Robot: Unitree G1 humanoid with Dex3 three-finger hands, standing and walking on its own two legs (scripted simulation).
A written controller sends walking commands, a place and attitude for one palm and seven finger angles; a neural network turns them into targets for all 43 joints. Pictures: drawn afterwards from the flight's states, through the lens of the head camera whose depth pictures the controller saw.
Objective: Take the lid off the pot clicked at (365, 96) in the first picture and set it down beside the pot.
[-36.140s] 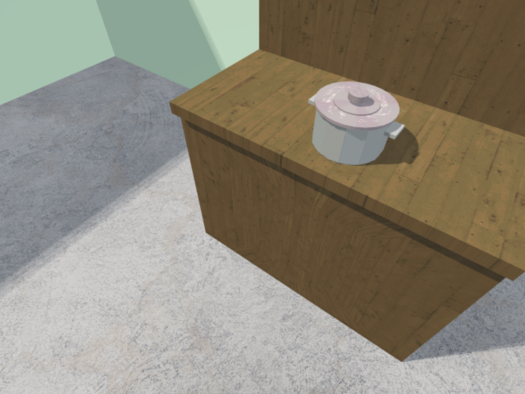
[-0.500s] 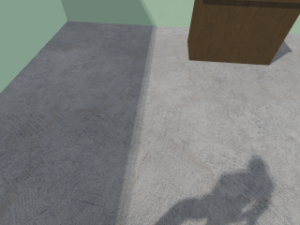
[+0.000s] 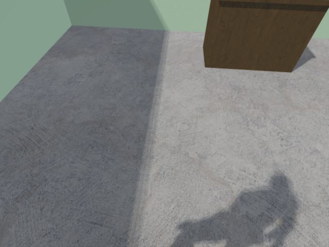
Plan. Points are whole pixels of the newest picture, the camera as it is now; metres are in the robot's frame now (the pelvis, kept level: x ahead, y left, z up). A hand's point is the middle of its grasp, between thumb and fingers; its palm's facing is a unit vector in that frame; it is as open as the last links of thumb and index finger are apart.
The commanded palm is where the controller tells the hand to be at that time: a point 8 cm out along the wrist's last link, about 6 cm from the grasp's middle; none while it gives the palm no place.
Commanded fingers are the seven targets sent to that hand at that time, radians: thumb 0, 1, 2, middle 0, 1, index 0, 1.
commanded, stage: look to check the result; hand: left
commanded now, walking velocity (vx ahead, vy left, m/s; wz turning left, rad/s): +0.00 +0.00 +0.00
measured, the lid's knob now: out of the picture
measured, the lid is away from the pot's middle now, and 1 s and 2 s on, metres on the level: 0.25 0.25 0.25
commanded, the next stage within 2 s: none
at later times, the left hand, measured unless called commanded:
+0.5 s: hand out of the picture +0.03 +0.22 -0.17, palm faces +0.00 -0.96 -0.27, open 7.4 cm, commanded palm none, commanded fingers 0.00 0.90 0.90 -0.20 -0.30 -0.20 -0.30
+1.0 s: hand out of the picture +0.04 +0.22 -0.17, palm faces -0.01 -0.96 -0.29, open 7.4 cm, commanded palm none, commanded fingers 0.00 0.90 0.90 -0.20 -0.30 -0.20 -0.30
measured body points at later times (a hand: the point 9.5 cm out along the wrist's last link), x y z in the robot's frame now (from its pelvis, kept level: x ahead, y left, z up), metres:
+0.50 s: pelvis -0.01 +0.00 +0.00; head +0.00 +0.00 +0.45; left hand +0.03 +0.27 -0.15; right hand +0.04 -0.27 -0.15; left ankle +0.02 +0.12 -0.75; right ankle -0.04 -0.14 -0.75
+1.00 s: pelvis -0.01 +0.00 +0.00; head +0.00 +0.00 +0.45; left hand +0.04 +0.27 -0.14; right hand +0.05 -0.28 -0.14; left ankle +0.02 +0.12 -0.75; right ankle -0.04 -0.14 -0.75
